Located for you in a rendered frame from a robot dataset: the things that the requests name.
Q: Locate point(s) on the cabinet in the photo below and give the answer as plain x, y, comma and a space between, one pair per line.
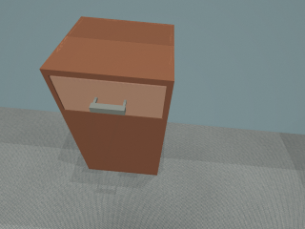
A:
119, 51

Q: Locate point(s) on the drawer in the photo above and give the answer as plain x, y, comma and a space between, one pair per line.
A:
77, 94

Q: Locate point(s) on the handle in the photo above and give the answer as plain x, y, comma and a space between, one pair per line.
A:
109, 109

